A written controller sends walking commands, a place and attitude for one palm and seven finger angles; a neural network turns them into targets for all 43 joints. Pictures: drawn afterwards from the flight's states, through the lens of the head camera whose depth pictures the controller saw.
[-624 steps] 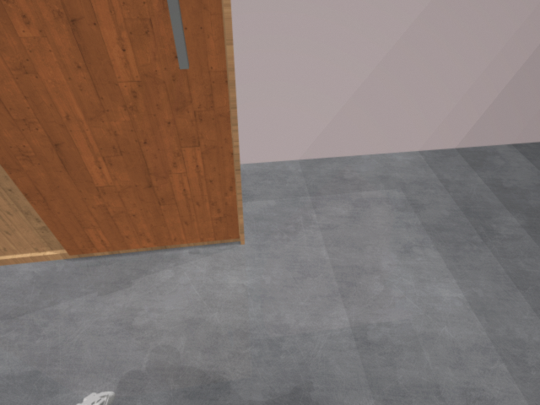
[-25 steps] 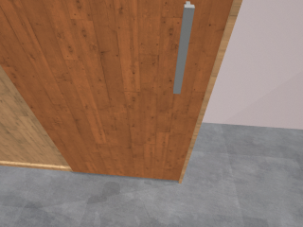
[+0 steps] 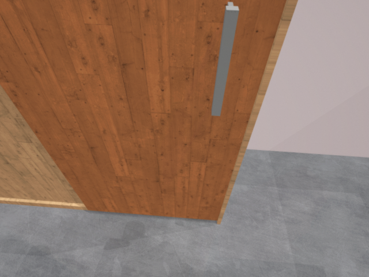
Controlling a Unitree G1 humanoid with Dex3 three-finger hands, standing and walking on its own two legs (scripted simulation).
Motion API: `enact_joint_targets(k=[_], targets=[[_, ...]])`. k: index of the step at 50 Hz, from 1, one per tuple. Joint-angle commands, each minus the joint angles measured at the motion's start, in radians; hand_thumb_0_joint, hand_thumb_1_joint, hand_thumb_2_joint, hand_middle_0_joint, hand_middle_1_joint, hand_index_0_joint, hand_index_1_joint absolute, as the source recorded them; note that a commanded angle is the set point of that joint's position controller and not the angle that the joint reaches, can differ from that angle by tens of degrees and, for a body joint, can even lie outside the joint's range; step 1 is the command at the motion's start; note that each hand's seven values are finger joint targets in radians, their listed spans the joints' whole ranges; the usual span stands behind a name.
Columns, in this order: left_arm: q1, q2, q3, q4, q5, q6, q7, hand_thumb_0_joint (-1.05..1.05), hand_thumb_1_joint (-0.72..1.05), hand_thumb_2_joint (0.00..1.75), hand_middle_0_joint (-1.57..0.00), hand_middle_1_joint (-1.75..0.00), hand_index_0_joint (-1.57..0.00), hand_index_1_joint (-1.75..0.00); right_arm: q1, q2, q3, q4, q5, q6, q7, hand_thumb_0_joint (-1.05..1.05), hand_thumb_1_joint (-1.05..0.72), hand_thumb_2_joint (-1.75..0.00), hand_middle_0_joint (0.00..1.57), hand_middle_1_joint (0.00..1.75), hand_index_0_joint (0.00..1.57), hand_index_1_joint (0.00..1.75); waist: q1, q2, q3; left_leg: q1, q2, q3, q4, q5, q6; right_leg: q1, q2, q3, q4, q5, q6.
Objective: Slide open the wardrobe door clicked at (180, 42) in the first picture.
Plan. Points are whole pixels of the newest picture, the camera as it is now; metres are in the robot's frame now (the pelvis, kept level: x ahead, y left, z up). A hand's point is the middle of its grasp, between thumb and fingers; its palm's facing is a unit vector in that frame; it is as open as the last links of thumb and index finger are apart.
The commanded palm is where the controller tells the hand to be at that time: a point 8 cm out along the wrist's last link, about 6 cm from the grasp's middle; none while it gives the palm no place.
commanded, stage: look again from close up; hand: right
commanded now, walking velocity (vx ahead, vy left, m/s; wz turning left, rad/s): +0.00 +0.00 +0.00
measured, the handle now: (222, 65) +0.52 -0.05 +0.21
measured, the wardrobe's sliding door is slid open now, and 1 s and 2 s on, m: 0.00 0.00 0.00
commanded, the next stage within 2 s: raise the hand with hooked fingers in 0.64 s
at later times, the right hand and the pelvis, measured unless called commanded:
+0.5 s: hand out of the picture +0.06 -0.23 -0.16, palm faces -0.02 +0.95 -0.31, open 7.4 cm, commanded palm none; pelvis +0.01 +0.01 +0.00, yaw +0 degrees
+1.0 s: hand (307, 243) +0.20 -0.22 +0.02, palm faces +0.20 +0.97 -0.11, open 7.8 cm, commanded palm +0.12 -0.28 -0.03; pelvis -0.02 +0.02 -0.03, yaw +0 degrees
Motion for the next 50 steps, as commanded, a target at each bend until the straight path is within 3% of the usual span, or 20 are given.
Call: enact_joint_targets(k=[1,36,37,38,39,40,41,42,43,44,45,46,47,49,50], targets=[[-0.007,0.181,0.035,-0.044,-0.002,-0.021,0.009,0.0,0.9,0.9,-0.2,-0.3,-0.2,-0.3,0.0,-0.176,-0.038,-0.046,-0.002,-0.018,-0.006,0.0,-0.9,-0.9,0.2,0.3,0.2,0.3,-0.001,0.001,-0.016,0.018,0.103,-0.097,-0.039,0.129,0.032,-0.038,-0.147,0.128,-0.066,0.176,0.008],[-0.051,0.234,0.034,-0.057,0.0,-0.023,0.007,0.0,0.9,0.9,-0.2,-0.3,-0.2,-0.3,-0.045,-0.232,-0.044,-0.057,-0.001,-0.022,0.0,0.0,-0.9,-0.9,0.2,0.3,0.2,0.3,-0.001,0.003,-0.048,0.048,0.109,-0.098,-0.051,0.194,0.036,-0.006,-0.154,0.129,-0.069,0.23,0.012],[-0.019,0.122,0.025,-0.107,-0.009,-0.03,-0.005,0.0,0.9,0.9,-0.2,-0.3,-0.2,-0.3,0.041,-0.096,-0.02,-0.04,-0.002,-0.037,-0.041,0.0,-0.9,-0.9,0.2,0.3,0.2,0.3,0.009,-0.043,-0.012,-0.014,0.128,-0.122,0.056,0.378,0.023,-0.079,-0.163,0.049,0.114,0.264,0.027],[0.027,0.171,0.068,-0.415,-0.05,-0.13,0.042,0.0,0.9,0.9,-0.2,-0.3,-0.2,-0.3,-0.676,-0.482,-0.436,-1.343,0.138,-0.243,-0.016,0.0,-0.88,-0.89,0.2,0.32,0.2,0.32,0.063,-0.125,-0.401,0.084,-0.019,-0.017,0.122,0.405,0.065,0.129,0.01,0.099,0.057,0.441,0.044],[-0.054,0.159,0.055,-0.422,-0.032,-0.201,0.065,0.0,0.9,0.9,-0.2,-0.3,-0.2,-0.3,-0.1,-0.381,-0.363,-1.003,0.088,-0.207,0.003,0.0,-0.85,-0.88,0.2,0.33,0.2,0.33,-0.048,-0.272,-0.295,0.003,-0.024,-0.006,0.14,0.229,0.086,0.177,-0.045,0.053,0.062,0.631,0.021],[0.003,0.14,0.051,-0.357,-0.045,-0.214,0.068,0.0,0.9,0.9,-0.2,-0.3,-0.2,-0.3,-0.05,-0.26,-0.291,-0.904,0.119,-0.204,-0.017,0.0,-0.83,-0.87,0.21,0.34,0.21,0.34,0.011,-0.246,-0.268,-0.03,-0.035,0.018,0.139,0.183,0.081,0.131,-0.04,0.06,0.089,0.552,0.048],[0.031,0.107,0.064,-0.393,-0.053,-0.22,0.052,0.0,0.9,0.9,-0.2,-0.3,-0.2,-0.3,0.103,-0.095,-0.231,-0.904,0.161,-0.157,-0.005,0.0,-0.81,-0.86,0.21,0.36,0.21,0.36,0.016,-0.24,-0.19,-0.073,-0.024,0.028,0.134,0.108,0.067,0.093,-0.039,0.075,0.088,0.496,0.057],[-0.004,0.126,0.073,-0.472,-0.046,-0.227,0.048,0.0,0.9,0.9,-0.2,-0.3,-0.2,-0.3,-0.055,-0.091,-0.223,-1.084,0.183,-0.194,0.023,0.0,-0.78,-0.85,0.21,0.37,0.21,0.37,0.029,-0.128,-0.084,-0.13,-0.027,0.037,0.136,0.105,0.053,-0.009,-0.047,0.077,0.106,0.374,0.045],[-0.004,0.135,0.095,-0.485,-0.038,-0.242,0.055,0.0,0.9,0.9,-0.2,-0.3,-0.2,-0.3,-0.004,-0.135,-0.294,-1.046,0.202,-0.246,0.051,0.0,-0.76,-0.84,0.21,0.39,0.21,0.39,0.014,-0.05,-0.097,-0.153,-0.029,0.041,0.153,0.07,0.046,-0.062,-0.04,0.074,0.138,0.275,0.035],[-0.012,0.126,0.096,-0.503,-0.032,-0.254,0.058,0.0,0.9,0.9,-0.2,-0.3,-0.2,-0.3,0.096,-0.102,-0.296,-0.989,0.219,-0.294,0.084,0.0,-0.74,-0.83,0.21,0.4,0.21,0.4,-0.007,0.018,-0.057,-0.19,-0.038,0.051,0.177,0.037,0.045,-0.147,-0.025,0.072,0.165,0.195,0.034],[-0.016,0.122,0.097,-0.521,-0.03,-0.258,0.055,0.0,0.9,0.9,-0.2,-0.3,-0.2,-0.3,0.202,-0.072,-0.312,-0.906,0.238,-0.333,0.119,0.0,-0.71,-0.82,0.21,0.42,0.21,0.42,-0.017,0.132,-0.024,-0.254,-0.046,0.058,0.209,-0.019,0.04,-0.242,-0.019,0.077,0.198,0.108,0.033],[-0.022,0.118,0.102,-0.538,-0.035,-0.263,0.048,0.0,0.9,0.9,-0.2,-0.3,-0.2,-0.3,0.305,-0.05,-0.345,-0.805,0.258,-0.378,0.17,0.0,-0.69,-0.81,0.22,0.43,0.22,0.43,-0.046,0.164,0.031,-0.285,-0.046,0.053,0.235,-0.056,0.047,-0.324,-0.007,0.071,0.229,0.055,0.039],[-0.027,0.115,0.096,-0.549,-0.04,-0.264,0.037,0.0,0.9,0.9,-0.2,-0.3,-0.2,-0.3,0.323,-0.018,-0.334,-0.766,0.284,-0.435,0.231,0.0,-0.67,-0.8,0.22,0.45,0.22,0.45,-0.043,0.225,0.037,-0.349,-0.048,0.047,0.276,-0.111,0.044,-0.394,-0.002,0.064,0.268,-0.006,0.041],[-0.049,0.122,0.099,-0.595,-0.048,-0.281,0.025,0.0,0.9,0.9,-0.2,-0.3,-0.2,-0.3,0.326,-0.062,-0.381,-0.767,0.333,-0.546,0.359,0.0,-0.62,-0.78,0.22,0.48,0.22,0.48,-0.055,0.208,-0.025,-0.403,-0.041,0.012,0.349,-0.169,0.049,-0.494,0.012,0.046,0.357,-0.079,0.043],[-0.055,0.133,0.095,-0.626,-0.05,-0.295,0.023,0.0,0.9,0.9,-0.2,-0.3,-0.2,-0.3,0.295,-0.095,-0.396,-0.785,0.353,-0.58,0.425,0.0,-0.6,-0.77,0.22,0.5,0.22,0.5,-0.05,0.16,-0.076,-0.407,-0.034,-0.008,0.376,-0.166,0.051,-0.511,0.017,0.039,0.394,-0.088,0.041]])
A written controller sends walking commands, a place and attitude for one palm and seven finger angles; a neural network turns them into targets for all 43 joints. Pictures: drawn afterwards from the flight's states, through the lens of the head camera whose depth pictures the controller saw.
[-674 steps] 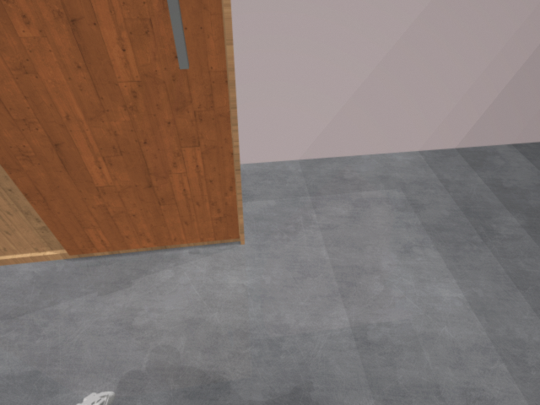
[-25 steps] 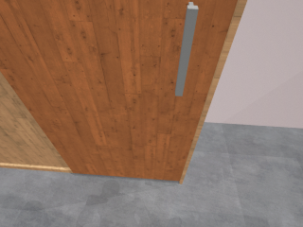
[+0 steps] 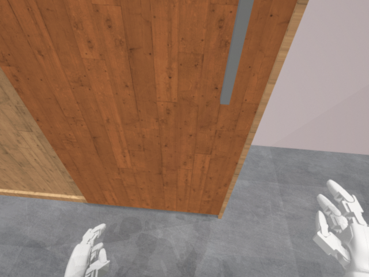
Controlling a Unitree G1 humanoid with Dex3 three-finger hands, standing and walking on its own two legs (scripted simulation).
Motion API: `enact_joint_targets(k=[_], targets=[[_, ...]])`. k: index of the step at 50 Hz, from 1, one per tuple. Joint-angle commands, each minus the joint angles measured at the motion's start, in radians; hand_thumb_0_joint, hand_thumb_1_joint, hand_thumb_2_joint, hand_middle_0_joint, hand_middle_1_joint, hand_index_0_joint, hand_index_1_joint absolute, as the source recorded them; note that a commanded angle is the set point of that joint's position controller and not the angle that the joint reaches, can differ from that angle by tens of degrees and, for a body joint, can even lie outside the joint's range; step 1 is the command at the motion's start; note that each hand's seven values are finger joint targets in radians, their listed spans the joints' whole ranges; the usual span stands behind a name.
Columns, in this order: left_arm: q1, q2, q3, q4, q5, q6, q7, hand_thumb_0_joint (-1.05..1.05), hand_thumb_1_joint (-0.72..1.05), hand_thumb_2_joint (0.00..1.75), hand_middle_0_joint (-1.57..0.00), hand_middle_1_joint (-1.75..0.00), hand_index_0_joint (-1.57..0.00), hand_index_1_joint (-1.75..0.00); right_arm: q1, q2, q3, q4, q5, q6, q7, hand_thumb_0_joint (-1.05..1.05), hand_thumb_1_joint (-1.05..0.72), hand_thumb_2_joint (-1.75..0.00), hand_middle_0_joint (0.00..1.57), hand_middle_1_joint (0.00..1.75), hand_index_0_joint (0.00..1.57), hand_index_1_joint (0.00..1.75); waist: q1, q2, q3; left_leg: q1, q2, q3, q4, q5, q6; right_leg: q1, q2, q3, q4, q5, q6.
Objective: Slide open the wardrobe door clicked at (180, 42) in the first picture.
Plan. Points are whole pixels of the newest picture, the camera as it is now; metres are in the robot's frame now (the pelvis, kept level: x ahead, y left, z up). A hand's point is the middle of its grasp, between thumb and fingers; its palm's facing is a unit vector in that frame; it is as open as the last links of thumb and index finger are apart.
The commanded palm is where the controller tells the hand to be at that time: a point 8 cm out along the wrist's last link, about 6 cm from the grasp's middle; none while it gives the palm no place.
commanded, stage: raise the hand with hooked fingers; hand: right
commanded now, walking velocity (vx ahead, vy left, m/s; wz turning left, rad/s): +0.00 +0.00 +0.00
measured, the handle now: (233, 51) +0.54 -0.06 +0.24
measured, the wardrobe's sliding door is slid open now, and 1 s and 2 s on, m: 0.00 0.00 0.00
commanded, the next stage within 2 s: move the hooked fingers beside the handle in 1.84 s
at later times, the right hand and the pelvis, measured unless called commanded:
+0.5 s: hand (343, 229) +0.21 -0.26 +0.09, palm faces +0.01 +1.00 -0.07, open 10.6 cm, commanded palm +0.17 -0.31 +0.10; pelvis -0.01 +0.00 -0.01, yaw +0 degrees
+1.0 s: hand out of the picture +0.25 -0.30 +0.20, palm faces +0.13 +0.99 -0.09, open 13.5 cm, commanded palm +0.21 -0.33 +0.20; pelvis +0.00 -0.01 +0.01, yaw -1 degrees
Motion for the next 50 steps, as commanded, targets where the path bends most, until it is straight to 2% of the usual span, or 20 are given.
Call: enact_joint_targets(k=[1,3,5,6,8,11,14,16,19,21,24,26,30,31,33,38,41,45,46,50], targets=[[-0.07,0.205,0.068,-0.219,-0.018,-0.085,-0.004,0.0,0.9,0.9,-0.2,-0.3,-0.2,-0.3,0.179,-0.184,-0.176,0.045,0.104,-0.164,0.266,0.0,-0.57,-0.76,0.22,0.51,0.22,0.51,-0.067,0.111,-0.047,-0.088,-0.027,-0.04,0.044,0.002,0.031,-0.218,0.038,0.03,0.084,0.063,0.022],[-0.083,0.203,0.061,-0.279,-0.02,-0.085,0.013,0.0,0.9,0.9,-0.2,-0.3,-0.2,-0.3,0.07,-0.307,-0.263,-0.083,0.144,-0.133,0.338,0.0,-0.53,-0.74,0.23,0.54,0.23,0.54,-0.072,0.033,-0.205,-0.022,-0.016,-0.09,0.043,-0.019,0.019,-0.208,0.041,0.018,0.116,0.07,0.008],[-0.071,0.179,0.05,-0.301,-0.016,-0.084,0.034,0.0,0.9,0.9,-0.2,-0.3,-0.2,-0.3,-0.048,-0.34,-0.304,-0.234,0.186,-0.097,0.347,0.0,-0.48,-0.72,0.23,0.57,0.23,0.57,-0.063,-0.027,-0.298,0.024,-0.013,-0.119,0.031,-0.013,0.005,-0.171,0.032,0.024,0.134,0.096,-0.005],[-0.058,0.175,0.044,-0.29,-0.01,-0.086,0.043,0.0,0.9,0.9,-0.2,-0.3,-0.2,-0.3,-0.136,-0.352,-0.303,-0.322,0.203,-0.093,0.336,0.0,-0.46,-0.71,0.23,0.58,0.23,0.58,-0.048,-0.06,-0.296,0.025,-0.019,-0.129,0.028,-0.004,0.003,-0.159,0.024,0.036,0.144,0.103,-0.006],[-0.044,0.16,0.031,-0.273,-0.009,-0.101,0.055,0.0,0.9,0.9,-0.2,-0.3,-0.2,-0.3,-0.206,-0.3,-0.246,-0.446,0.202,-0.093,0.301,0.0,-0.41,-0.69,0.24,0.62,0.24,0.62,-0.016,-0.127,-0.271,-0.002,-0.032,-0.108,0.02,0.023,0.007,-0.098,0.011,0.054,0.135,0.114,-0.013],[-0.014,0.174,0.02,-0.233,-0.003,-0.126,0.071,0.0,0.9,0.9,-0.2,-0.3,-0.2,-0.3,-0.243,-0.24,-0.143,-0.461,0.166,-0.063,0.267,0.0,-0.34,-0.66,0.24,0.66,0.24,0.66,0.028,-0.079,-0.169,-0.06,-0.051,-0.069,0.017,0.055,0.012,-0.09,-0.005,0.085,0.118,0.111,-0.02],[-0.02,0.186,0.015,-0.21,-0.021,-0.134,0.086,0.0,0.9,0.9,-0.2,-0.3,-0.2,-0.3,-0.229,-0.255,-0.107,-0.353,0.13,0.041,0.285,0.0,-0.27,-0.63,0.25,0.7,0.25,0.7,0.037,-0.086,-0.061,-0.089,-0.042,-0.071,-0.035,-0.043,0.007,-0.12,-0.007,0.096,0.078,0.021,-0.019],[-0.029,0.192,0.01,-0.22,-0.029,-0.135,0.093,0.0,0.9,0.9,-0.2,-0.3,-0.2,-0.3,-0.19,-0.299,-0.15,-0.269,0.133,0.133,0.303,0.0,-0.22,-0.61,0.25,0.74,0.25,0.74,0.006,-0.065,-0.036,-0.043,-0.033,-0.084,-0.077,-0.089,0.011,-0.132,-0.008,0.098,0.05,0.009,-0.016],[-0.055,0.181,0.0,-0.264,-0.034,-0.134,0.086,0.0,0.9,0.9,-0.2,-0.3,-0.2,-0.3,-0.137,-0.353,-0.218,-0.337,0.141,0.225,0.29,0.0,-0.15,-0.58,0.25,0.78,0.25,0.78,-0.042,-0.058,-0.125,0.043,-0.026,-0.062,-0.088,-0.039,0.007,-0.087,-0.003,0.099,0.003,0.063,-0.016],[-0.061,0.168,-0.007,-0.278,-0.027,-0.137,0.079,0.0,0.9,0.9,-0.2,-0.3,-0.2,-0.3,-0.113,-0.383,-0.291,-0.384,0.169,0.249,0.255,0.0,-0.11,-0.56,0.26,0.81,0.26,0.81,-0.07,-0.054,-0.153,0.107,-0.033,-0.05,-0.086,0.016,0.012,-0.067,-0.003,0.096,-0.012,0.117,-0.01],[-0.056,0.155,-0.013,-0.286,-0.026,-0.144,0.065,0.0,0.9,0.9,-0.2,-0.3,-0.2,-0.3,-0.111,-0.348,-0.304,-0.492,0.189,0.23,0.199,0.0,-0.04,-0.53,0.26,0.86,0.26,0.86,-0.074,-0.05,-0.167,0.122,-0.051,0.003,-0.071,0.104,0.011,-0.016,-0.006,0.092,-0.05,0.169,-0.004],[-0.05,0.156,-0.016,-0.282,-0.023,-0.154,0.06,0.0,0.9,0.9,-0.2,-0.3,-0.2,-0.3,-0.122,-0.331,-0.29,-0.509,0.188,0.229,0.176,0.0,0.01,-0.51,0.27,0.88,0.27,0.88,-0.074,-0.068,-0.15,0.135,-0.057,0.005,-0.08,0.135,0.015,0.005,-0.005,0.088,-0.065,0.188,-0.001],[-0.037,0.17,-0.016,-0.25,-0.038,-0.159,0.07,0.0,0.9,0.9,-0.2,-0.3,-0.2,-0.3,-0.207,-0.302,-0.216,-0.456,0.152,0.295,0.189,0.0,0.1,-0.47,0.27,0.94,0.27,0.94,-0.038,-0.09,-0.079,0.085,-0.053,0.005,-0.124,0.091,0.006,0.036,-0.011,0.091,-0.109,0.123,-0.003],[-0.036,0.173,-0.018,-0.247,-0.04,-0.158,0.075,0.0,0.9,0.9,-0.2,-0.3,-0.2,-0.3,-0.227,-0.3,-0.202,-0.442,0.148,0.321,0.199,0.0,0.13,-0.46,0.27,0.96,0.27,0.96,-0.037,-0.064,-0.041,0.094,-0.055,0.001,-0.144,0.084,0.009,0.034,-0.013,0.094,-0.12,0.118,-0.005],[-0.04,0.177,-0.019,-0.242,-0.047,-0.158,0.087,0.0,0.9,0.9,-0.2,-0.3,-0.2,-0.3,-0.315,-0.329,-0.192,-0.472,0.131,0.354,0.21,0.0,0.17,-0.44,0.28,0.99,0.28,0.99,-0.028,-0.047,-0.05,0.098,-0.053,0.004,-0.161,0.057,0.004,0.063,-0.015,0.105,-0.146,0.095,-0.011],[-0.062,0.155,-0.039,-0.242,-0.037,-0.168,0.098,0.0,0.9,0.9,-0.2,-0.3,-0.2,-0.3,-0.418,-0.419,-0.269,-0.594,0.114,0.371,0.187,0.0,0.29,-0.39,0.29,1.07,0.29,1.07,-0.056,-0.108,-0.139,0.186,-0.054,0.014,-0.182,0.133,0.016,0.174,-0.011,0.118,-0.189,0.184,-0.005],[-0.069,0.153,-0.047,-0.226,-0.035,-0.156,0.093,0.0,0.9,0.9,-0.2,-0.3,-0.2,-0.3,-0.413,-0.443,-0.322,-0.531,0.13,0.39,0.179,0.0,0.36,-0.36,0.29,1.11,0.29,1.11,-0.074,-0.079,-0.103,0.217,-0.061,0.018,-0.206,0.17,0.019,0.176,-0.011,0.116,-0.208,0.217,0.001],[-0.086,0.154,-0.053,-0.221,-0.05,-0.129,0.09,0.0,0.9,0.9,-0.2,-0.3,-0.2,-0.3,-0.461,-0.414,-0.297,-0.432,0.135,0.485,0.199,0.0,0.45,-0.32,0.3,1.17,0.3,1.17,-0.071,-0.117,-0.04,0.205,-0.053,0.02,-0.229,0.189,0.019,0.18,-0.007,0.108,-0.237,0.213,0.008],[-0.09,0.155,-0.055,-0.225,-0.053,-0.119,0.086,0.0,0.9,0.9,-0.2,-0.3,-0.2,-0.3,-0.469,-0.404,-0.281,-0.415,0.134,0.517,0.207,0.0,0.48,-0.31,0.3,1.18,0.3,1.18,-0.074,-0.1,-0.029,0.221,-0.053,0.016,-0.24,0.194,0.022,0.177,-0.007,0.108,-0.24,0.219,0.008],[-0.114,0.156,-0.058,-0.254,-0.062,-0.095,0.084,0.0,0.9,0.9,-0.2,-0.3,-0.2,-0.3,-0.599,-0.427,-0.243,-0.486,0.107,0.602,0.22,0.0,0.5,-0.3,0.3,1.2,0.3,1.2,-0.064,-0.096,-0.084,0.229,-0.05,0.014,-0.248,0.216,0.018,0.23,-0.004,0.11,-0.248,0.245,0.001]])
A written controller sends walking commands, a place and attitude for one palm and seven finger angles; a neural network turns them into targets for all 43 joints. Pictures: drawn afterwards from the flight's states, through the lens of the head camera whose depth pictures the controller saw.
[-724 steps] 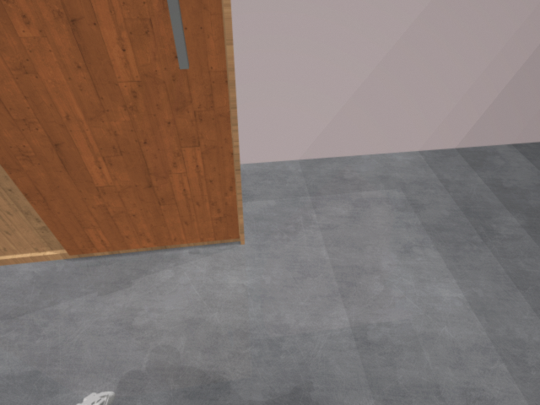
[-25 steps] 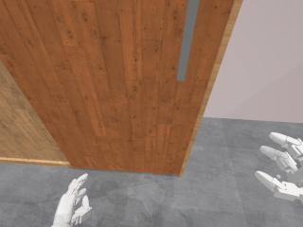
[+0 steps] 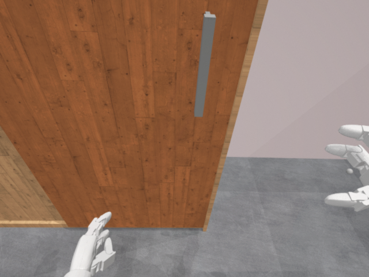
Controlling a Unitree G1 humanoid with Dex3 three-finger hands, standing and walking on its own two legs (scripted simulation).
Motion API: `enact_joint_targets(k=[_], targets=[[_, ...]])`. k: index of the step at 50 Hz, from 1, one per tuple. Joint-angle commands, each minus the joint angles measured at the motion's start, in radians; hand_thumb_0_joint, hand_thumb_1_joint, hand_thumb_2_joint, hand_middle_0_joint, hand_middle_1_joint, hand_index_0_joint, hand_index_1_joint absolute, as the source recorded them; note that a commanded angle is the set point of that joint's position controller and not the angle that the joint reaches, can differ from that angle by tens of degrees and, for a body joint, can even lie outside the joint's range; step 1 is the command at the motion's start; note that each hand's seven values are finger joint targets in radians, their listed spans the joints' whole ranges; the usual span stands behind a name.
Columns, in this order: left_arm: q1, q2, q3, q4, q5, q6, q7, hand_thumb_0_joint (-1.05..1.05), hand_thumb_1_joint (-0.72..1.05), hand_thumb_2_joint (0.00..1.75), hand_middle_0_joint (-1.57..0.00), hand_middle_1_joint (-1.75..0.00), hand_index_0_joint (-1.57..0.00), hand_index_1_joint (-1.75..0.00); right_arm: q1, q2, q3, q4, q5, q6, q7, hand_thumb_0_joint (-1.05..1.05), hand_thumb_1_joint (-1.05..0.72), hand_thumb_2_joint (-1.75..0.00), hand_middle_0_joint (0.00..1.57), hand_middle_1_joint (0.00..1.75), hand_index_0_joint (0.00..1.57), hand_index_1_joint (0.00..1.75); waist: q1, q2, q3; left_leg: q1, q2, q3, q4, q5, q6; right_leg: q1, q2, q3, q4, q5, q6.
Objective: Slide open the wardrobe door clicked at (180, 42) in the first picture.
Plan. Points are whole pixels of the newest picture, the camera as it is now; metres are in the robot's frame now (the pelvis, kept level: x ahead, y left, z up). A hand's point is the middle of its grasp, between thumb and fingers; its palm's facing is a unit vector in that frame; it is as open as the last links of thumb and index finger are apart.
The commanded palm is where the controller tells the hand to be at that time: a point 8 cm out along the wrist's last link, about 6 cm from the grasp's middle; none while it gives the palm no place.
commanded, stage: raise the hand with hooked fingers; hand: right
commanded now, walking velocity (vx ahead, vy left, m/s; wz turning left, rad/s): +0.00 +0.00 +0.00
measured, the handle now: (202, 69) +0.54 -0.04 +0.22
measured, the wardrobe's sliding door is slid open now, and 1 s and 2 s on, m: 0.00 0.00 0.00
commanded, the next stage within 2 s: move the hooked fingers beside the handle in 0.84 s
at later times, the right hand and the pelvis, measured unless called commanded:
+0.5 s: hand (346, 132) +0.29 -0.26 +0.25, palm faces +0.04 +0.99 -0.11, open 14.0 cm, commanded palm +0.24 -0.30 +0.25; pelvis +0.00 +0.02 +0.01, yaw +0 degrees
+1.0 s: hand (348, 134) +0.29 -0.26 +0.24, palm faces +0.07 +0.99 -0.09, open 14.0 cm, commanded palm +0.26 -0.30 +0.25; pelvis +0.01 +0.01 +0.01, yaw +0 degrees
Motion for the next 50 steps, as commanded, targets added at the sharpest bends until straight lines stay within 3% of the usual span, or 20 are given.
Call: enact_joint_targets(k=[1,5,6,8,11,13,16,17,19,22,26,27,30,31,38,43,46,47,50], targets=[[-0.133,0.123,0.048,-0.171,-0.01,-0.032,0.005,0.0,0.9,0.9,-0.2,-0.3,-0.2,-0.3,-0.318,-0.243,-0.046,-0.247,-0.004,0.028,0.016,0.0,0.5,-0.3,0.3,1.2,0.3,1.2,0.008,-0.046,-0.11,0.022,-0.041,-0.015,-0.072,0.145,0.037,0.059,-0.005,0.083,-0.137,0.21,0.016],[-0.148,0.116,0.044,-0.175,-0.007,-0.019,0.008,0.0,0.9,0.9,-0.2,-0.3,-0.2,-0.3,-0.4,-0.327,-0.124,-0.301,-0.006,0.027,0.005,0.0,0.5,-0.3,0.3,1.2,0.3,1.2,0.0,-0.062,-0.175,0.05,-0.043,-0.011,-0.079,0.177,0.038,0.112,0.003,0.084,-0.147,0.251,0.015],[-0.15,0.117,0.042,-0.169,-0.003,-0.012,0.006,0.0,0.9,0.9,-0.2,-0.3,-0.2,-0.3,-0.399,-0.359,-0.153,-0.294,-0.002,0.03,0.0,0.0,0.5,-0.3,0.3,1.2,0.3,1.2,-0.009,-0.032,-0.171,0.072,-0.045,-0.012,-0.091,0.181,0.039,0.103,0.003,0.083,-0.147,0.254,0.013],[-0.159,0.116,0.041,-0.163,-0.008,-0.005,0.005,0.0,0.9,0.9,-0.2,-0.3,-0.2,-0.3,-0.429,-0.361,-0.168,-0.248,0.004,0.046,0.002,0.0,0.5,-0.3,0.3,1.2,0.3,1.2,-0.007,-0.045,-0.17,0.078,-0.041,-0.013,-0.095,0.206,0.039,0.106,0.009,0.076,-0.152,0.265,0.011],[-0.167,0.123,0.039,-0.152,-0.015,0.012,0.001,0.0,0.9,0.9,-0.2,-0.3,-0.2,-0.3,-0.458,-0.358,-0.15,-0.151,0.001,0.105,0.013,0.0,0.5,-0.3,0.3,1.2,0.3,1.2,-0.008,-0.047,-0.115,0.065,-0.037,-0.02,-0.115,0.201,0.041,0.088,0.009,0.072,-0.157,0.251,0.01],[-0.172,0.132,0.037,-0.151,-0.024,0.023,0.0,0.0,0.9,0.9,-0.2,-0.3,-0.2,-0.3,-0.507,-0.345,-0.11,-0.089,-0.005,0.155,0.027,0.0,0.5,-0.3,0.3,1.2,0.3,1.2,0.005,-0.048,-0.094,0.043,-0.03,-0.024,-0.12,0.179,0.038,0.078,0.01,0.072,-0.163,0.222,0.009],[-0.193,0.134,0.036,-0.165,-0.032,0.033,-0.005,0.0,0.9,0.9,-0.2,-0.3,-0.2,-0.3,-0.588,-0.351,-0.067,-0.1,-0.021,0.201,0.043,0.0,0.5,-0.3,0.3,1.2,0.3,1.2,0.005,-0.034,-0.109,0.053,-0.024,-0.037,-0.126,0.177,0.038,0.087,0.007,0.072,-0.158,0.225,0.006],[-0.197,0.139,0.038,-0.17,-0.031,0.033,-0.007,0.0,0.9,0.9,-0.2,-0.3,-0.2,-0.3,-0.622,-0.378,-0.082,-0.118,-0.025,0.204,0.048,0.0,0.5,-0.3,0.3,1.2,0.3,1.2,0.006,-0.04,-0.139,0.061,-0.02,-0.041,-0.121,0.184,0.038,0.096,0.012,0.074,-0.156,0.226,0.003],[-0.193,0.138,0.042,-0.176,-0.031,0.042,-0.011,0.0,0.9,0.9,-0.2,-0.3,-0.2,-0.3,-0.557,-0.359,-0.082,-0.079,-0.022,0.212,0.06,0.0,0.5,-0.3,0.3,1.2,0.3,1.2,0.002,0.011,-0.158,0.07,-0.023,-0.038,-0.114,0.201,0.034,0.096,0.014,0.069,-0.148,0.235,-0.002],[-0.2,0.14,0.044,-0.185,-0.029,0.056,-0.023,0.0,0.9,0.9,-0.2,-0.3,-0.2,-0.3,-0.486,-0.382,-0.134,-0.077,-0.002,0.202,0.071,0.0,0.5,-0.3,0.3,1.2,0.3,1.2,-0.011,0.058,-0.176,0.105,-0.018,-0.05,-0.106,0.231,0.029,0.069,0.014,0.06,-0.138,0.248,-0.002],[-0.215,0.133,0.045,-0.193,-0.028,0.066,-0.028,0.0,0.9,0.9,-0.2,-0.3,-0.2,-0.3,-0.509,-0.417,-0.171,-0.141,0.006,0.182,0.046,0.0,0.5,-0.3,0.3,1.2,0.3,1.2,-0.021,0.019,-0.168,0.103,-0.015,-0.057,-0.113,0.201,0.03,0.062,0.013,0.053,-0.135,0.237,0.001],[-0.221,0.133,0.046,-0.195,-0.029,0.062,-0.029,0.0,0.9,0.9,-0.2,-0.3,-0.2,-0.3,-0.536,-0.419,-0.176,-0.166,0.001,0.176,0.036,0.0,0.5,-0.3,0.3,1.2,0.3,1.2,-0.016,-0.014,-0.169,0.091,-0.017,-0.057,-0.113,0.202,0.03,0.073,0.014,0.048,-0.135,0.238,-0.001],[-0.21,0.125,0.045,-0.196,-0.028,0.055,-0.02,0.0,0.9,0.9,-0.2,-0.3,-0.2,-0.3,-0.572,-0.398,-0.152,-0.202,-0.013,0.164,0.009,0.0,0.5,-0.3,0.3,1.2,0.3,1.2,-0.008,-0.079,-0.176,0.078,-0.023,-0.046,-0.107,0.216,0.036,0.105,0.016,0.048,-0.142,0.256,0.0],[-0.209,0.123,0.047,-0.192,-0.026,0.056,-0.019,0.0,0.9,0.9,-0.2,-0.3,-0.2,-0.3,-0.562,-0.398,-0.15,-0.197,-0.014,0.164,0.004,0.0,0.5,-0.3,0.3,1.2,0.3,1.2,-0.008,-0.033,-0.157,0.084,-0.02,-0.054,-0.117,0.205,0.033,0.091,0.009,0.047,-0.139,0.246,0.001],[-0.203,0.133,0.046,-0.178,-0.03,0.058,-0.007,0.0,0.9,0.9,-0.2,-0.3,-0.2,-0.3,-0.57,-0.363,-0.105,-0.145,-0.023,0.193,0.023,0.0,0.5,-0.3,0.3,1.2,0.3,1.2,0.007,-0.046,-0.148,0.068,-0.02,-0.057,-0.119,0.185,0.029,0.099,0.011,0.049,-0.142,0.217,-0.002],[-0.205,0.133,0.046,-0.186,-0.028,0.061,-0.012,0.0,0.9,0.9,-0.2,-0.3,-0.2,-0.3,-0.546,-0.382,-0.128,-0.158,-0.013,0.196,0.033,0.0,0.5,-0.3,0.3,1.2,0.3,1.2,-0.002,-0.011,-0.178,0.083,-0.027,-0.044,-0.107,0.232,0.031,0.107,0.012,0.055,-0.141,0.255,-0.003],[-0.202,0.131,0.045,-0.184,-0.027,0.066,-0.017,0.0,0.9,0.9,-0.2,-0.3,-0.2,-0.3,-0.521,-0.386,-0.14,-0.139,-0.004,0.193,0.03,0.0,0.5,-0.3,0.3,1.2,0.3,1.2,-0.008,0.015,-0.158,0.086,-0.029,-0.041,-0.112,0.231,0.033,0.091,0.009,0.057,-0.144,0.262,0.001],[-0.204,0.133,0.045,-0.183,-0.029,0.067,-0.018,0.0,0.9,0.9,-0.2,-0.3,-0.2,-0.3,-0.533,-0.387,-0.142,-0.138,-0.005,0.195,0.03,0.0,0.5,-0.3,0.3,1.2,0.3,1.2,-0.003,-0.016,-0.163,0.071,-0.03,-0.044,-0.113,0.223,0.031,0.098,0.011,0.052,-0.143,0.251,-0.001],[-0.201,0.128,0.042,-0.176,-0.032,0.06,-0.011,0.0,0.9,0.9,-0.2,-0.3,-0.2,-0.3,-0.638,-0.301,-0.042,-0.125,-0.014,0.193,0.021,0.0,0.5,-0.3,0.3,1.2,0.3,1.2,0.023,-0.029,-0.132,0.017,-0.035,-0.031,-0.116,0.177,0.031,0.116,0.01,0.066,-0.155,0.219,0.004]])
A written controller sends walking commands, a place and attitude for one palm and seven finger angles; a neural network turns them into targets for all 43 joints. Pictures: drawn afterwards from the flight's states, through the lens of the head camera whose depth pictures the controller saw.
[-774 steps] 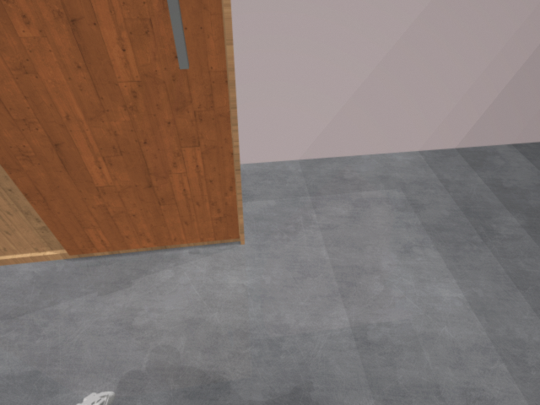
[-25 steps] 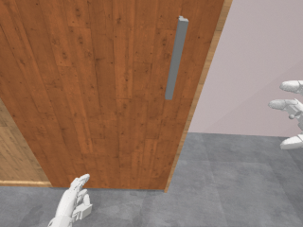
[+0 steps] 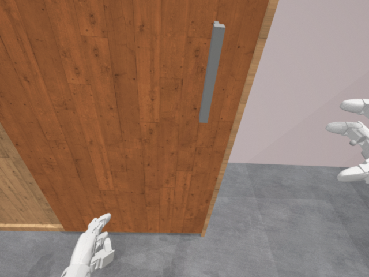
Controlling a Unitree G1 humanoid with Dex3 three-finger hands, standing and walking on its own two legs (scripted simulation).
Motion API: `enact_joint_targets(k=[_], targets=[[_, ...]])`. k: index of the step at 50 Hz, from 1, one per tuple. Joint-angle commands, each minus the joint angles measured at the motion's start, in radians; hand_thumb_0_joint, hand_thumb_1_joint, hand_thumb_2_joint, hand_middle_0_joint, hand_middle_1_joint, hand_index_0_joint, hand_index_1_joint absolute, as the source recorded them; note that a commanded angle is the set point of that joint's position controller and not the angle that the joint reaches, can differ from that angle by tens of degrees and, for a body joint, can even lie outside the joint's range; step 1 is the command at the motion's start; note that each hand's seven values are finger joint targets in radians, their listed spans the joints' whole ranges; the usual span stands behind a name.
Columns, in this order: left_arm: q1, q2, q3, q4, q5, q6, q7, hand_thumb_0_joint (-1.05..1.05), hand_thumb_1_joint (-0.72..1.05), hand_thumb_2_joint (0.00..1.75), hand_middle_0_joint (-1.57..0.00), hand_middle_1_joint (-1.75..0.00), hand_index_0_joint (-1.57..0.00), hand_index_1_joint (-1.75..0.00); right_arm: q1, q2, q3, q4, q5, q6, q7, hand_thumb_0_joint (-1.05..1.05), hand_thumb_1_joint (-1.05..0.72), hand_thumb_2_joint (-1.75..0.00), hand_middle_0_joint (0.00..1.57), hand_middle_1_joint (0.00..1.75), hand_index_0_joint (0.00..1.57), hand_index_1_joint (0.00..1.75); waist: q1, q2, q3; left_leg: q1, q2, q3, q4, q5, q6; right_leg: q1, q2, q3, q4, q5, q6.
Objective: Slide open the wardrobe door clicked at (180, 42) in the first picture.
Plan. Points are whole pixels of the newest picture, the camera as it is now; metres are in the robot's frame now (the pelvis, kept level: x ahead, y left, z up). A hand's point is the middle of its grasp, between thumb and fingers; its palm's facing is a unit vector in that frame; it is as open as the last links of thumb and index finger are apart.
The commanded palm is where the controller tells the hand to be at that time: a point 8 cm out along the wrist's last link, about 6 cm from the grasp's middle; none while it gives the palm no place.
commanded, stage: move the hooked fingers beside the handle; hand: right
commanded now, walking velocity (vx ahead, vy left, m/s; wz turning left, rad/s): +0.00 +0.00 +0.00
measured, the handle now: (209, 76) +0.53 -0.06 +0.22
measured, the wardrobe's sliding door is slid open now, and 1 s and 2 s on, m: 0.00 0.00 0.00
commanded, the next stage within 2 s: none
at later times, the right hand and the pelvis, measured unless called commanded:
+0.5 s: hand (308, 119) +0.34 -0.23 +0.24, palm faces +0.02 +1.00 -0.03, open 14.0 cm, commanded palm +0.31 -0.27 +0.24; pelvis +0.00 -0.01 +0.00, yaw +1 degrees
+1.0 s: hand (276, 102) +0.40 -0.18 +0.23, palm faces +0.01 +1.00 +0.00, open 14.0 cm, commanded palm +0.38 -0.23 +0.23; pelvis +0.00 +0.00 +0.00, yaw +1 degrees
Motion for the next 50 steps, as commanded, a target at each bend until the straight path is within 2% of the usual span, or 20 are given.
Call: enact_joint_targets(k=[1,3,5,6,12,15,16,18,20,23,27,29,32,34,40,41,44,46,47,50], targets=[[-0.169,0.104,0.047,-0.162,-0.004,-0.067,0.008,0.0,0.9,0.9,-0.2,-0.3,-0.2,-0.3,-0.427,-0.21,0.002,-0.177,0.011,-0.063,-0.014,0.0,0.5,-0.3,0.3,1.2,0.3,1.2,0.027,0.001,-0.115,-0.031,-0.018,-0.043,-0.068,0.145,0.016,0.046,0.015,0.061,-0.069,0.176,-0.012],[-0.167,0.105,0.045,-0.158,-0.003,-0.068,0.015,0.0,0.9,0.9,-0.2,-0.3,-0.2,-0.3,-0.485,-0.201,0.027,-0.175,-0.007,-0.059,-0.028,0.0,0.5,-0.3,0.3,1.2,0.3,1.2,0.034,-0.037,-0.12,-0.051,-0.018,-0.038,-0.065,0.117,0.016,0.055,0.021,0.065,-0.076,0.155,-0.014],[-0.158,0.104,0.044,-0.151,-0.002,-0.068,0.019,0.0,0.9,0.9,-0.2,-0.3,-0.2,-0.3,-0.518,-0.196,0.04,-0.147,-0.02,-0.058,-0.045,0.0,0.5,-0.3,0.3,1.2,0.3,1.2,0.037,-0.032,-0.121,-0.059,-0.019,-0.032,-0.067,0.088,0.017,0.052,0.021,0.074,-0.086,0.13,-0.012],[-0.158,0.105,0.047,-0.146,0.0,-0.062,0.019,0.0,0.9,0.9,-0.2,-0.3,-0.2,-0.3,-0.521,-0.207,0.037,-0.143,-0.023,-0.06,-0.057,0.0,0.5,-0.3,0.3,1.2,0.3,1.2,0.034,0.01,-0.12,-0.046,-0.017,-0.038,-0.076,0.075,0.018,0.041,0.016,0.071,-0.084,0.124,-0.013],[-0.168,0.094,0.044,-0.149,0.006,-0.053,0.015,0.0,0.9,0.9,-0.2,-0.3,-0.2,-0.3,-0.607,-0.206,0.033,-0.146,-0.044,-0.071,-0.111,0.0,0.5,-0.3,0.3,1.2,0.3,1.2,0.022,-0.017,-0.205,0.003,-0.013,-0.036,-0.06,0.132,0.023,0.058,0.02,0.068,-0.087,0.183,-0.01],[-0.162,0.092,0.045,-0.149,0.01,-0.046,0.011,0.0,0.9,0.9,-0.2,-0.3,-0.2,-0.3,-0.576,-0.185,0.028,-0.11,-0.049,-0.066,-0.128,0.0,0.5,-0.3,0.3,1.2,0.3,1.2,0.01,-0.011,-0.225,0.025,-0.014,-0.029,-0.042,0.19,0.028,0.06,0.018,0.066,-0.089,0.234,-0.005],[-0.16,0.095,0.049,-0.149,0.012,-0.04,0.006,0.0,0.9,0.9,-0.2,-0.3,-0.2,-0.3,-0.54,-0.201,0.006,-0.104,-0.047,-0.062,-0.134,0.0,0.5,-0.3,0.3,1.2,0.3,1.2,0.0,0.033,-0.236,0.05,-0.015,-0.028,-0.045,0.213,0.028,0.052,0.016,0.062,-0.085,0.257,-0.006],[-0.165,0.092,0.05,-0.161,0.01,-0.032,-0.001,0.0,0.9,0.9,-0.2,-0.3,-0.2,-0.3,-0.519,-0.172,0.019,-0.13,-0.052,-0.048,-0.139,0.0,0.5,-0.3,0.3,1.2,0.3,1.2,-0.004,0.014,-0.255,0.069,-0.012,-0.028,-0.028,0.277,0.029,0.053,0.017,0.053,-0.082,0.308,-0.006],[-0.166,0.09,0.052,-0.159,0.007,-0.022,-0.005,0.0,0.9,0.9,-0.2,-0.3,-0.2,-0.3,-0.519,-0.118,0.066,-0.126,-0.053,-0.03,-0.141,0.0,0.5,-0.3,0.3,1.2,0.3,1.2,0.008,0.013,-0.227,0.04,-0.013,-0.026,-0.029,0.283,0.026,0.057,0.015,0.048,-0.081,0.311,-0.004],[-0.158,0.102,0.058,-0.144,0.003,-0.006,-0.004,0.0,0.9,0.9,-0.2,-0.3,-0.2,-0.3,-0.54,-0.122,0.07,-0.083,-0.056,-0.006,-0.152,0.0,0.5,-0.3,0.3,1.2,0.3,1.2,0.023,0.072,-0.171,0.009,-0.017,-0.027,-0.045,0.242,0.02,0.029,0.011,0.045,-0.085,0.263,-0.01],[-0.168,0.093,0.061,-0.154,0.007,-0.008,0.0,0.0,0.9,0.9,-0.2,-0.3,-0.2,-0.3,-0.641,-0.123,0.086,-0.191,-0.068,-0.026,-0.18,0.0,0.5,-0.3,0.3,1.2,0.3,1.2,0.026,-0.001,-0.227,0.019,-0.015,-0.036,-0.042,0.257,0.025,0.077,0.015,0.046,-0.075,0.298,-0.011],[-0.164,0.086,0.06,-0.149,0.011,-0.009,0.004,0.0,0.9,0.9,-0.2,-0.3,-0.2,-0.3,-0.704,-0.083,0.125,-0.212,-0.07,-0.046,-0.193,0.0,0.5,-0.3,0.3,1.2,0.3,1.2,0.039,-0.007,-0.248,0.014,-0.017,-0.036,-0.041,0.254,0.025,0.104,0.016,0.048,-0.074,0.301,-0.01],[-0.151,0.092,0.059,-0.126,0.013,-0.005,0.012,0.0,0.9,0.9,-0.2,-0.3,-0.2,-0.3,-0.715,-0.091,0.115,-0.127,-0.071,-0.057,-0.21,0.0,0.5,-0.3,0.3,1.2,0.3,1.2,0.044,0.047,-0.22,0.011,-0.018,-0.036,-0.052,0.225,0.022,0.078,0.016,0.048,-0.081,0.261,-0.014],[-0.149,0.091,0.057,-0.116,0.013,0.0,0.016,0.0,0.9,0.9,-0.2,-0.3,-0.2,-0.3,-0.749,-0.055,0.155,-0.079,-0.08,-0.049,-0.216,0.0,0.5,-0.3,0.3,1.2,0.3,1.2,0.051,0.014,-0.204,-0.004,-0.017,-0.038,-0.054,0.204,0.024,0.072,0.019,0.049,-0.085,0.24,-0.012],[-0.124,0.1,0.061,-0.097,0.012,0.026,0.018,0.0,0.9,0.9,-0.2,-0.3,-0.2,-0.3,-0.796,-0.051,0.18,0.097,-0.1,-0.011,-0.237,0.0,0.5,-0.3,0.3,1.2,0.3,1.2,0.062,0.062,-0.179,-0.016,-0.013,-0.042,-0.068,0.185,0.021,0.031,0.018,0.046,-0.086,0.207,-0.016],[-0.117,0.103,0.068,-0.094,0.015,0.028,0.018,0.0,0.9,0.9,-0.2,-0.3,-0.2,-0.3,-0.787,-0.073,0.157,0.119,-0.1,-0.019,-0.241,0.0,0.5,-0.3,0.3,1.2,0.3,1.2,0.057,0.1,-0.198,0.004,-0.015,-0.042,-0.069,0.205,0.02,0.031,0.016,0.04,-0.081,0.223,-0.019],[-0.123,0.092,0.064,-0.111,0.016,0.028,0.014,0.0,0.9,0.9,-0.2,-0.3,-0.2,-0.3,-0.878,-0.056,0.179,0.072,-0.105,-0.062,-0.248,0.0,0.5,-0.3,0.3,1.2,0.3,1.2,0.058,0.052,-0.259,0.03,-0.01,-0.048,-0.053,0.25,0.024,0.059,0.019,0.039,-0.077,0.262,-0.019],[-0.107,0.092,0.07,-0.108,0.021,0.028,0.012,0.0,0.9,0.9,-0.2,-0.3,-0.2,-0.3,-0.893,-0.083,0.152,0.071,-0.104,-0.1,-0.259,0.0,0.5,-0.3,0.3,1.2,0.3,1.2,0.055,0.077,-0.293,0.057,-0.014,-0.05,-0.053,0.276,0.023,0.069,0.014,0.037,-0.074,0.29,-0.02],[-0.109,0.092,0.07,-0.112,0.022,0.027,0.012,0.0,0.9,0.9,-0.2,-0.3,-0.2,-0.3,-0.909,-0.104,0.132,0.059,-0.107,-0.114,-0.263,0.0,0.5,-0.3,0.3,1.2,0.3,1.2,0.049,0.052,-0.319,0.076,-0.009,-0.057,-0.047,0.3,0.024,0.072,0.017,0.034,-0.073,0.304,-0.021],[-0.088,0.093,0.071,-0.093,0.02,0.035,0.014,0.0,0.9,0.9,-0.2,-0.3,-0.2,-0.3,-0.91,-0.082,0.146,0.153,-0.116,-0.118,-0.272,0.0,0.5,-0.3,0.3,1.2,0.3,1.2,0.059,0.065,-0.267,0.054,-0.013,-0.052,-0.052,0.299,0.022,0.05,0.015,0.027,-0.078,0.293,-0.019]])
